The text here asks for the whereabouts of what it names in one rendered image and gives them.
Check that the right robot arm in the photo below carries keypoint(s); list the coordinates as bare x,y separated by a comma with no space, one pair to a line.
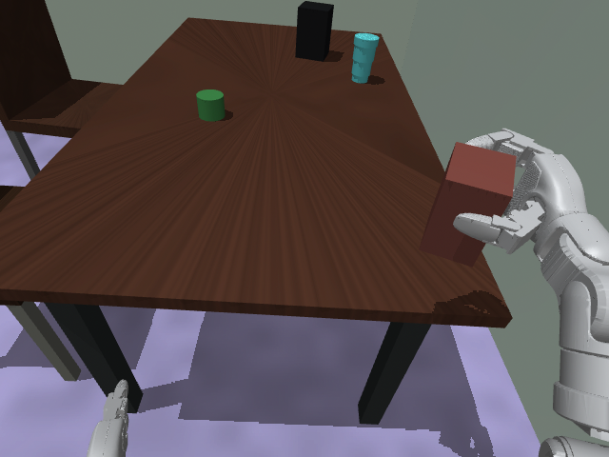
574,254

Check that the table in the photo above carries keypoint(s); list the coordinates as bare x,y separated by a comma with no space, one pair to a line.
310,199

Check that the chair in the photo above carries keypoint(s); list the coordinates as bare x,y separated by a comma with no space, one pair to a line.
37,94
33,321

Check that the right robot hand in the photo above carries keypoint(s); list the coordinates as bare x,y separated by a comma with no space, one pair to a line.
549,188

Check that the left robot hand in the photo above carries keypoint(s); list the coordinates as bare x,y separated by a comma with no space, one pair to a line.
110,438

